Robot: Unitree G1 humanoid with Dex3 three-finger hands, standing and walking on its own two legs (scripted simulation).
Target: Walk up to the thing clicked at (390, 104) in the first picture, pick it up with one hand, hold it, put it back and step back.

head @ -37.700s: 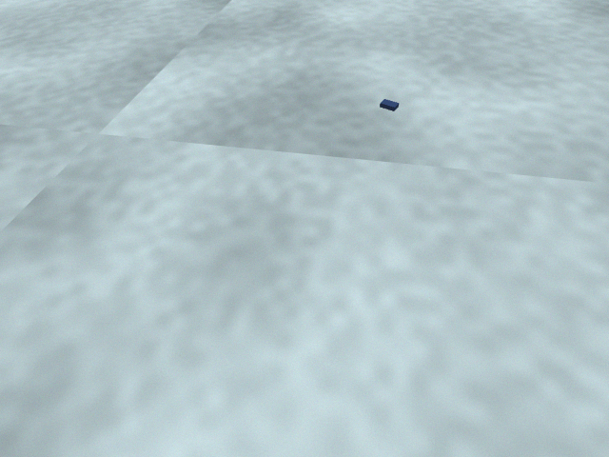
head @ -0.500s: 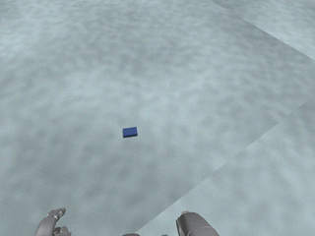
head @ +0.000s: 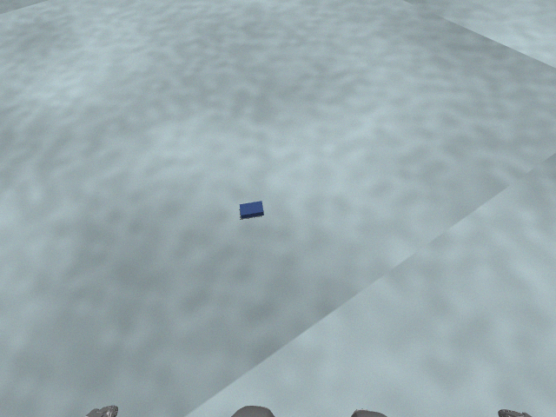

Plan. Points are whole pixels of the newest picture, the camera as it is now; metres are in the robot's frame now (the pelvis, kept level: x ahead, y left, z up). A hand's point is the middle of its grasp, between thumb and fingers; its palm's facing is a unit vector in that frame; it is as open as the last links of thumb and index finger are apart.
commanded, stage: step back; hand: left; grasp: from above
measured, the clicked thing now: (251, 209) +0.98 +0.23 -0.75
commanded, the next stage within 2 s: stand in 1.06 s
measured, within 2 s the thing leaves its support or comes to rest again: neither
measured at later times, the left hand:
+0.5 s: hand out of the picture +0.00 +0.26 -0.14, palm faces +0.03 -0.93 -0.36, open 7.4 cm
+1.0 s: hand out of the picture +0.09 +0.27 -0.14, palm faces -0.02 -0.93 -0.36, open 7.4 cm
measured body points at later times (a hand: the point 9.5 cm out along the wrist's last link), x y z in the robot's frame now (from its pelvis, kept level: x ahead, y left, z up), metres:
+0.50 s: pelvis -0.05 +0.00 +0.00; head -0.04 +0.00 +0.45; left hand -0.01 +0.31 -0.12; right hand +0.05 -0.31 -0.11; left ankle -0.06 +0.11 -0.71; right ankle -0.05 -0.13 -0.73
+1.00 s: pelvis -0.01 +0.01 +0.01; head +0.00 +0.01 +0.46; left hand +0.09 +0.32 -0.12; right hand +0.06 -0.29 -0.12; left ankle -0.03 +0.13 -0.73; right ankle -0.01 -0.13 -0.73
